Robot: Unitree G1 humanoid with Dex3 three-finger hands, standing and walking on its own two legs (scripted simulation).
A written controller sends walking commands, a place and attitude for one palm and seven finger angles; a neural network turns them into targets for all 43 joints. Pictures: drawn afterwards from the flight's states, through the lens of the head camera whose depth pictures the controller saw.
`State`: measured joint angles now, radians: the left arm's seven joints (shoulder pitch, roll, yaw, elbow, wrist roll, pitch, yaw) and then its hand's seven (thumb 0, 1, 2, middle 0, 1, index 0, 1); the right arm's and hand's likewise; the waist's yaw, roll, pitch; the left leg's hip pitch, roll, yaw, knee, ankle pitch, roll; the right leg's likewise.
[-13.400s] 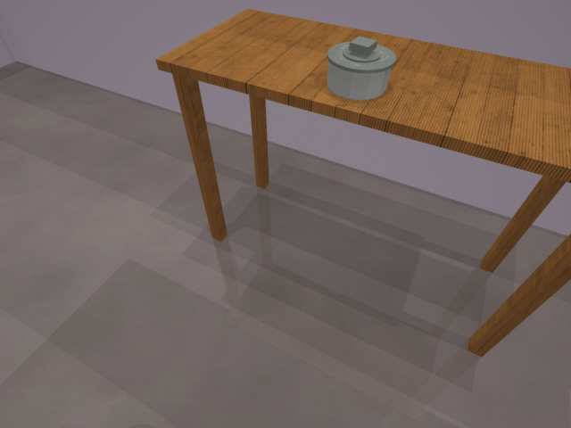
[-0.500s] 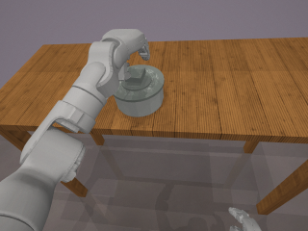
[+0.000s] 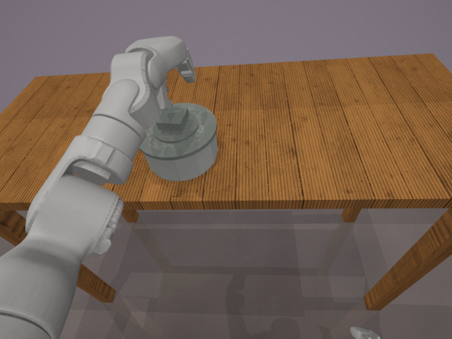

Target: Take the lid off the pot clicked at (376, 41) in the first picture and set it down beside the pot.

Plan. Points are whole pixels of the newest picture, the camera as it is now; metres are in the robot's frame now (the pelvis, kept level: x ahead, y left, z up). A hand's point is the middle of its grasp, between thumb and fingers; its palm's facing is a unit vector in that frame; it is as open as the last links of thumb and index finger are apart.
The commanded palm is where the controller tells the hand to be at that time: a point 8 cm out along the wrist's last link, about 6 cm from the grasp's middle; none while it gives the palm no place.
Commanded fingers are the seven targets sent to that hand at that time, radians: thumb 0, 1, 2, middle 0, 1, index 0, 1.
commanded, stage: move the open hand above the knob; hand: left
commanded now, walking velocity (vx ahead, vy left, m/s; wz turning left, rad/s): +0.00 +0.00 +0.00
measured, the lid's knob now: (173, 118) +0.48 +0.10 +0.15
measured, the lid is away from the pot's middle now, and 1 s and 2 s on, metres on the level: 0.00 0.00 0.00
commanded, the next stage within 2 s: lower the open fingers around the knob in 0.46 s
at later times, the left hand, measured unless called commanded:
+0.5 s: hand (161, 91) +0.45 +0.09 +0.23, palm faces -0.20 +0.02 -0.98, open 10.2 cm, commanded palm +0.44 +0.10 +0.28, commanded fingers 0.00 -0.40 1.65 -0.85 -0.08 -0.85 -0.08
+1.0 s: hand (165, 109) +0.45 +0.09 +0.20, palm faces -0.31 -0.05 -0.95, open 10.2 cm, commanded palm +0.43 +0.11 +0.25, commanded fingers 0.00 -0.40 1.65 -0.85 -0.08 -0.85 -0.08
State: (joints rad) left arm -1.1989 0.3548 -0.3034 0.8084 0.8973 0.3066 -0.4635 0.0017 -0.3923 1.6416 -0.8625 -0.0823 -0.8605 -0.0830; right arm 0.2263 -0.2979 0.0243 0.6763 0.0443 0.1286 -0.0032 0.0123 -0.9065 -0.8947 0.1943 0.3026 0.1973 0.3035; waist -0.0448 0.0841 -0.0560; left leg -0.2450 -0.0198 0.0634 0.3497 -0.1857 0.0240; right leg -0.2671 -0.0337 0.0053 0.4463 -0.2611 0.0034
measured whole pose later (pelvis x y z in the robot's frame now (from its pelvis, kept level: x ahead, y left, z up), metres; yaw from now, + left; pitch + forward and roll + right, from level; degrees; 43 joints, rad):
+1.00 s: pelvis -0.01 +0.01 +0.00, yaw +0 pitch +4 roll +1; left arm -1.22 0.29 -0.36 0.91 0.87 0.34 -0.46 0.00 -0.39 1.64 -0.86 -0.08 -0.86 -0.08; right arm 0.20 -0.28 0.04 0.70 0.04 0.10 -0.02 0.01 -0.91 -0.89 0.20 0.30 0.20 0.30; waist -0.05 0.06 -0.05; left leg -0.25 -0.04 0.06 0.35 -0.17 0.04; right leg -0.26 -0.05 0.00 0.44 -0.24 0.02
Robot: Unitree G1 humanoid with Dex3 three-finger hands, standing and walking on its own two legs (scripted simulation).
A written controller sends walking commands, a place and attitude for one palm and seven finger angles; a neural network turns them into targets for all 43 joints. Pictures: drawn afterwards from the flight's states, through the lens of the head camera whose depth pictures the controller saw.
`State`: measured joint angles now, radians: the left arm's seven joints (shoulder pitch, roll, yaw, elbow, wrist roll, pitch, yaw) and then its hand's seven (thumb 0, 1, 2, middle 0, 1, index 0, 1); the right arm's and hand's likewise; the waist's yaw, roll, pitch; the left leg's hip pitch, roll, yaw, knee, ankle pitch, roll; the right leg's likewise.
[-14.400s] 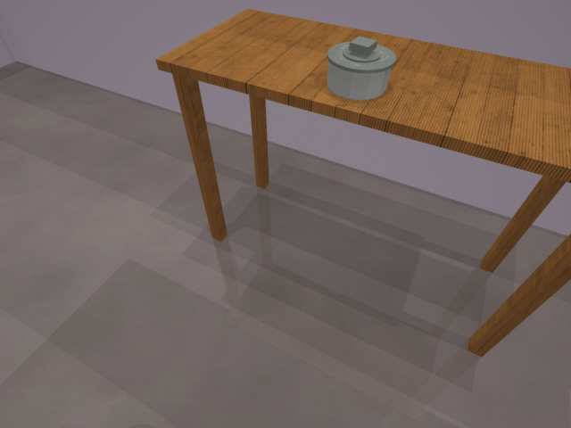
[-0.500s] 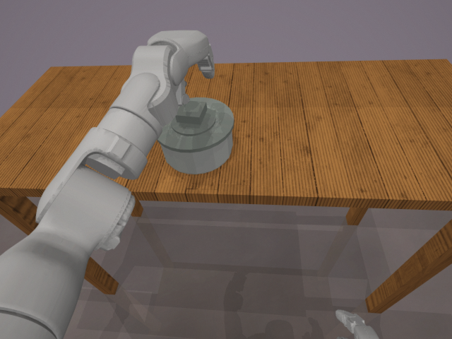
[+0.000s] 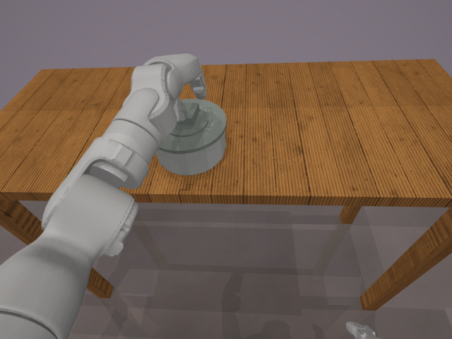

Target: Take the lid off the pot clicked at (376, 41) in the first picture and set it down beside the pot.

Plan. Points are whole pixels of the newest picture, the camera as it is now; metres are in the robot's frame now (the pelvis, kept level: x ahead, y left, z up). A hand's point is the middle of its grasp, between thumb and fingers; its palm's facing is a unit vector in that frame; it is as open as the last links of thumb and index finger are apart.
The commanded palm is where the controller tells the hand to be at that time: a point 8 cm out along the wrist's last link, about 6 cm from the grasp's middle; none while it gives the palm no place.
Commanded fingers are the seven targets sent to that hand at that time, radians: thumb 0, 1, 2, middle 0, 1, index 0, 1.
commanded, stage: lower the open fingers around the knob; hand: left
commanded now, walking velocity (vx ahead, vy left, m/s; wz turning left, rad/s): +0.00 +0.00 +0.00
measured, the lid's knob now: (184, 113) +0.50 +0.08 +0.15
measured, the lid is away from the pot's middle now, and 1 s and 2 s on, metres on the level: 0.00 0.00 0.00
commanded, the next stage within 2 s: close the fingers and squeeze the knob in 0.60 s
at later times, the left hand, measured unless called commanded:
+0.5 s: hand (179, 112) +0.47 +0.09 +0.17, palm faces -0.36 -0.03 -0.93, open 10.3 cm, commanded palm +0.46 +0.09 +0.23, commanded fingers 0.00 -0.40 1.65 -0.85 -0.08 -0.85 -0.08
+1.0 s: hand (178, 115) +0.46 +0.09 +0.17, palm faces -0.35 -0.02 -0.93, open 10.1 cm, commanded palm +0.46 +0.09 +0.23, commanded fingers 0.00 -0.01 1.06 -0.57 -0.82 -0.57 -0.82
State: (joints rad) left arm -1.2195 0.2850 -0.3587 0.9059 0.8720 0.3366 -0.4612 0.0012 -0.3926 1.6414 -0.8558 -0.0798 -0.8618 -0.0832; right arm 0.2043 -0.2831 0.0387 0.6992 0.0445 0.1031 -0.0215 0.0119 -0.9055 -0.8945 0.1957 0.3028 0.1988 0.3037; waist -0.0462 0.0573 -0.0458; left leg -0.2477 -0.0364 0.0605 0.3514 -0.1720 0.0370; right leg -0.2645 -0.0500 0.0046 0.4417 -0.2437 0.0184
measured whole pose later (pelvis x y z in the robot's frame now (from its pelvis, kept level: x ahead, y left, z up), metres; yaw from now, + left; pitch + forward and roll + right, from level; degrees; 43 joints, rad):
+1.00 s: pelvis +0.01 +0.00 +0.00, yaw +1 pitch +5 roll +1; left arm -1.18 0.27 -0.40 0.92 0.86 0.34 -0.45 0.00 -0.13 1.15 -0.58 -0.58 -0.60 -0.59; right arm 0.19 -0.27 0.04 0.70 0.04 0.13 -0.02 0.01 -0.91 -0.89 0.20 0.30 0.20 0.30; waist -0.05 0.06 -0.06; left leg -0.27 -0.04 0.05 0.37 -0.19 0.04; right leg -0.27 -0.05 -0.01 0.45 -0.26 0.02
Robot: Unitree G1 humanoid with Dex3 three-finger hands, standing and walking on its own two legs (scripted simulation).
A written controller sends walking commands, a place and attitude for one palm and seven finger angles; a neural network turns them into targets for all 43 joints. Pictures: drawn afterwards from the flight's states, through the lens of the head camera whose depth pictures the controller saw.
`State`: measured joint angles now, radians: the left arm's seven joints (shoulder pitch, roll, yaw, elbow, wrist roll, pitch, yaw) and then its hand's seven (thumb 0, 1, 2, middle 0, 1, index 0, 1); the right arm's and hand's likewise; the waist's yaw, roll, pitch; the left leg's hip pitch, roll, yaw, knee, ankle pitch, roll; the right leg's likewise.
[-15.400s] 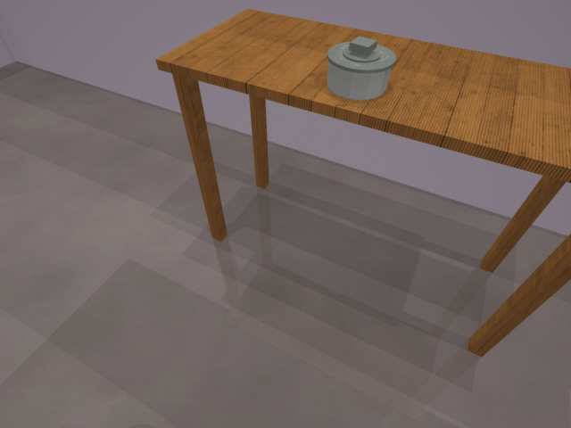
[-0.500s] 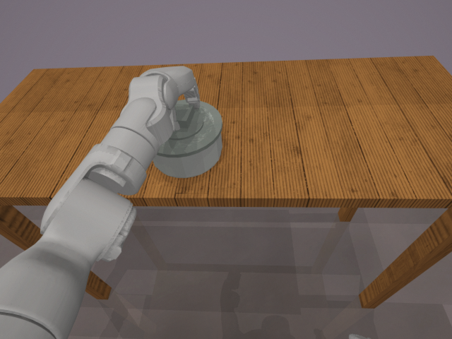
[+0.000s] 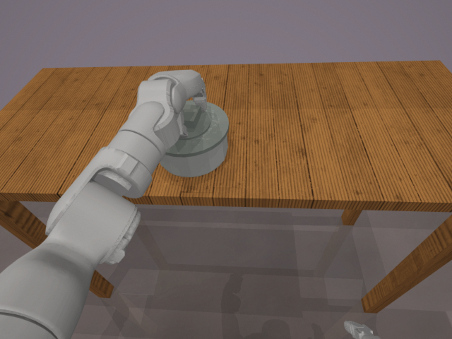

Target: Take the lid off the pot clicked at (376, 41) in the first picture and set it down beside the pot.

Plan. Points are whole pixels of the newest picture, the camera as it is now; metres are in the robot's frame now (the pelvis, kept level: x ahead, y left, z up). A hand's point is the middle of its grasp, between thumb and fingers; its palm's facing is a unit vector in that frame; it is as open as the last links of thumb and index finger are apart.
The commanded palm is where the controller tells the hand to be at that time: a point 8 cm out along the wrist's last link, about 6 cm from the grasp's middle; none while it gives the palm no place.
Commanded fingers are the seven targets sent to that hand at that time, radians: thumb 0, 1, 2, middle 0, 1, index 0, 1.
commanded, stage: close the fingers and squeeze the knob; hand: left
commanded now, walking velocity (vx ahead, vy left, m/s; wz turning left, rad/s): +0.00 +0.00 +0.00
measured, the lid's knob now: (185, 115) +0.49 +0.08 +0.15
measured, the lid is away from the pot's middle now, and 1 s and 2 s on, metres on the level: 0.00 0.00 0.00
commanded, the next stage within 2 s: lift the lid straight up in 1.06 s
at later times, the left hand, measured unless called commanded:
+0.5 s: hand (181, 115) +0.46 +0.08 +0.17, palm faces -0.34 -0.03 -0.94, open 8.6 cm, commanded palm +0.44 +0.08 +0.23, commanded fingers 0.00 0.24 0.97 -0.64 -0.96 -0.66 -0.97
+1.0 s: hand (180, 118) +0.45 +0.08 +0.17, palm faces -0.35 -0.03 -0.94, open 8.5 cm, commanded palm +0.44 +0.08 +0.23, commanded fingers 0.00 0.53 1.07 -0.73 -0.99 -0.69 -0.98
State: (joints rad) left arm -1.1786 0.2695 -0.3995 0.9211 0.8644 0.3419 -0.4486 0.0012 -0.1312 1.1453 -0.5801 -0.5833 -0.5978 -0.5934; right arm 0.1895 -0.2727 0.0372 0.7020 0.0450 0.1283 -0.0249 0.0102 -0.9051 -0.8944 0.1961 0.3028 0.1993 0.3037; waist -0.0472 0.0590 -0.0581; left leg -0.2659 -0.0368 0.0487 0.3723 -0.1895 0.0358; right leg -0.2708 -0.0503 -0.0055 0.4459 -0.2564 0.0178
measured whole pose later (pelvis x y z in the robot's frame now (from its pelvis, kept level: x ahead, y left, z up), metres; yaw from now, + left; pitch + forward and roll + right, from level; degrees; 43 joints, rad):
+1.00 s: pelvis +0.00 +0.00 +0.00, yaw +0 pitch +4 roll +1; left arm -1.13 0.28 -0.40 0.85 0.85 0.35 -0.46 0.00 0.20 0.93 -0.56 -0.91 -0.51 -0.88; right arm 0.17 -0.27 0.04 0.70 0.04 0.13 -0.03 0.01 -0.90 -0.89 0.20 0.30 0.20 0.30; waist -0.04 0.07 -0.06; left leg -0.25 -0.03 0.05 0.37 -0.19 0.03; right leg -0.25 -0.04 -0.01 0.44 -0.26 0.01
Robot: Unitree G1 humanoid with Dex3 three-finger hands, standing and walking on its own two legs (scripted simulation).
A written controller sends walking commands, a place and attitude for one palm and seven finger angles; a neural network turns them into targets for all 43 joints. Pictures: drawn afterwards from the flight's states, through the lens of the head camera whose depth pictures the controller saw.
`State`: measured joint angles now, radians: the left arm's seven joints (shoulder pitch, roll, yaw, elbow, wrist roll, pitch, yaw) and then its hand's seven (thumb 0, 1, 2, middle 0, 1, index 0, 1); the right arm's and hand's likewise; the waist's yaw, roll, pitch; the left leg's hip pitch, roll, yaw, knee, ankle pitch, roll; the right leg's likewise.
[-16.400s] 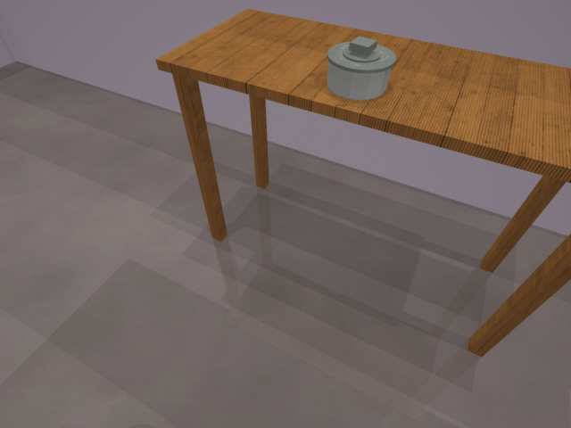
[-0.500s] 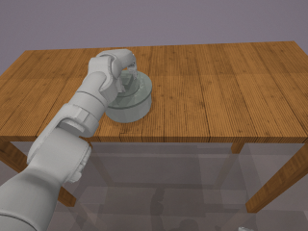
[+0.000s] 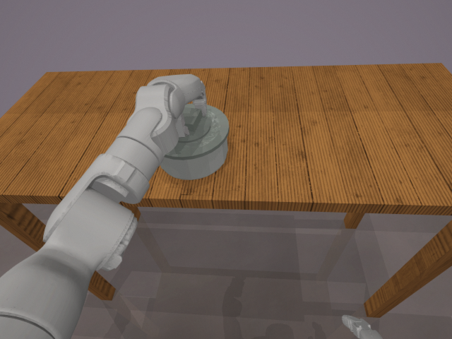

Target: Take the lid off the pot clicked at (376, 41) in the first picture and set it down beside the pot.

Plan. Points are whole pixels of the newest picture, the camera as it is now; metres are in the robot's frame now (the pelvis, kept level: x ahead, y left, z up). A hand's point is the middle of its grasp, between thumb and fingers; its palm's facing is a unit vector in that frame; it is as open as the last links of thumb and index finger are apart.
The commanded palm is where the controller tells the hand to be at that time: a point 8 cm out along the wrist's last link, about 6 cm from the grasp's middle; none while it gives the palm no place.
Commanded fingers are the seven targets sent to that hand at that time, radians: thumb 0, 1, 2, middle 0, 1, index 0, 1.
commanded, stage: close the fingers and squeeze the knob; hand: left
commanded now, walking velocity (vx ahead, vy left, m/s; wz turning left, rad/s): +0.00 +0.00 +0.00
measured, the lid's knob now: (186, 118) +0.48 +0.08 +0.15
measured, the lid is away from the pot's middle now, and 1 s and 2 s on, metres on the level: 0.00 0.00 0.02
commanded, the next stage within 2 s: lift the lid straight up in 0.06 s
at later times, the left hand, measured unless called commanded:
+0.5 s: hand (176, 113) +0.45 +0.09 +0.19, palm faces -0.33 -0.04 -0.94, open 8.4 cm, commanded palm +0.44 +0.10 +0.26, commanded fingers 0.00 0.60 1.08 -0.75 -1.00 -0.70 -0.98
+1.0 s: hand (172, 90) +0.45 +0.08 +0.23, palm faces -0.27 -0.04 -0.96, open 8.4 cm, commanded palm +0.44 +0.09 +0.30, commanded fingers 0.00 0.61 1.08 -0.75 -1.00 -0.70 -0.98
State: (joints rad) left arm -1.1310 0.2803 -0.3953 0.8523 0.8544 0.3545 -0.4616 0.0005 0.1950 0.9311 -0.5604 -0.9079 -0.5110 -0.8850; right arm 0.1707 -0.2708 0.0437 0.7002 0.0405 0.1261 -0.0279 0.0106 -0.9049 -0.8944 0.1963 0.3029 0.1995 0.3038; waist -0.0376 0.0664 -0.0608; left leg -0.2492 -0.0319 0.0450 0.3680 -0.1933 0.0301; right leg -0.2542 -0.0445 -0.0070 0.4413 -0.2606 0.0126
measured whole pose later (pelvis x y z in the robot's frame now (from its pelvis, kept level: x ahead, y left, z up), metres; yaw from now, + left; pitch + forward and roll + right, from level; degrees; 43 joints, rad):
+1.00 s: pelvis -0.01 +0.00 +0.00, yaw -1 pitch +3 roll +1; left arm -1.29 0.32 -0.35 0.94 0.87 0.33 -0.50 0.01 0.22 0.91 -0.62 -0.93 -0.52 -0.87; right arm 0.20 -0.27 0.05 0.72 0.04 0.06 -0.05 0.01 -0.90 -0.89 0.20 0.30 0.20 0.30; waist -0.04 0.06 -0.06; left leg -0.24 -0.03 0.06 0.35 -0.17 0.03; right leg -0.25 -0.05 0.01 0.43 -0.24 0.02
